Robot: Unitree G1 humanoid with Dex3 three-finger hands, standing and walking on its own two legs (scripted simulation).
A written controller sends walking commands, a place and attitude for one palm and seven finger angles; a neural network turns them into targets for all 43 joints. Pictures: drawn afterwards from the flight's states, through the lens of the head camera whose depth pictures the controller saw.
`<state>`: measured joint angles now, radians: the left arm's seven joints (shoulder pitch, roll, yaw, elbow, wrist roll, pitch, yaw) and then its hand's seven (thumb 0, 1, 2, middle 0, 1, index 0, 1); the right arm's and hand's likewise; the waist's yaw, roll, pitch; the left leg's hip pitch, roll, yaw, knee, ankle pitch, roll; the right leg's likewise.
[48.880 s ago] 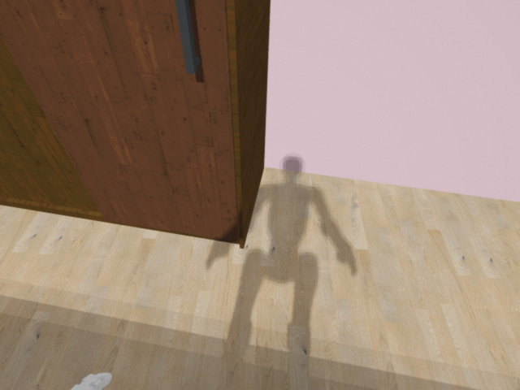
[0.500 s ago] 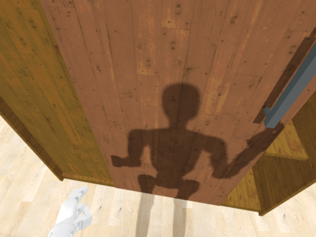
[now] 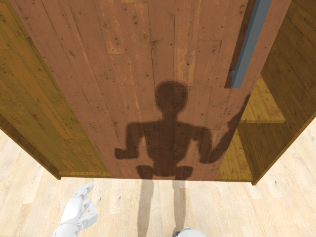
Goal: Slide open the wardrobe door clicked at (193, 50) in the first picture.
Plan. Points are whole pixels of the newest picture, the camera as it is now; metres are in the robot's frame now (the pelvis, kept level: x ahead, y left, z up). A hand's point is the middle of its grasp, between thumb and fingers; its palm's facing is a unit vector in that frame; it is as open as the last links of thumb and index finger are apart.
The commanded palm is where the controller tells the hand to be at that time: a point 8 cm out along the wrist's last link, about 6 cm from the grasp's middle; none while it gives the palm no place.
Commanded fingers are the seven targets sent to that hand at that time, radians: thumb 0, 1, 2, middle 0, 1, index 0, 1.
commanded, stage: step back with the hand held close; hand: right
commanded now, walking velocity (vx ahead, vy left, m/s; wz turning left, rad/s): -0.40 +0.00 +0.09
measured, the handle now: (246, 40) +0.51 -0.22 +0.23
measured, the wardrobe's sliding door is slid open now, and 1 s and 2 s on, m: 0.24 0.24 0.24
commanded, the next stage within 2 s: stop stepping back and stand still in 0.40 s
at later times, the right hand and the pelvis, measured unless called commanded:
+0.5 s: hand out of the picture +0.14 -0.27 +0.18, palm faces +0.34 +0.88 -0.34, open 7.4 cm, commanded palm +0.04 -0.31 +0.19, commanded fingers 0.00 -0.90 -0.90 0.20 0.30 0.20 0.30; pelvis -0.12 -0.02 +0.01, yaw +5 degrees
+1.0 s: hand out of the picture -0.01 -0.34 +0.16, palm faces +0.43 +0.88 -0.21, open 7.4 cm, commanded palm -0.10 -0.38 +0.19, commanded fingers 0.00 -0.90 -0.90 0.20 0.30 0.20 0.30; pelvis -0.26 -0.09 +0.00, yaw +5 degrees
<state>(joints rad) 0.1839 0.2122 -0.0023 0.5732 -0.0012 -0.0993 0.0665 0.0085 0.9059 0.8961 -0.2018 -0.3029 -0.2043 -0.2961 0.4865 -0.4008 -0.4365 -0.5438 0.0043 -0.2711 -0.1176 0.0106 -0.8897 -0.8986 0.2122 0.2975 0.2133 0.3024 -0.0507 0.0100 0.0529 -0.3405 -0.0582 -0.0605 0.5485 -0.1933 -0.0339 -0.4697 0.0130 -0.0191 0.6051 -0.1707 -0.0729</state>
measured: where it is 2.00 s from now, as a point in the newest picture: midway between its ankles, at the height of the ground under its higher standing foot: outside the picture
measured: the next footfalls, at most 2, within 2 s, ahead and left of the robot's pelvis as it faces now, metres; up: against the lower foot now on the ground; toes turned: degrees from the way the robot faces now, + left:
left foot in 0.24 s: -0.11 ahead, +0.14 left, +0.00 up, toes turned -5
right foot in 0.38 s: +0.05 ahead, -0.06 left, +0.00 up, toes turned -2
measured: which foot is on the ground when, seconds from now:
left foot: down 0.00-0.02, up 0.04-0.22, down 0.24-0.40, up 0.42-0.72, down 0.74-0.98, up 1.00-1.00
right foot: down 0.00-0.26, up 0.28-0.36, down 0.38-0.70, up 0.72-0.96, down 0.98-1.00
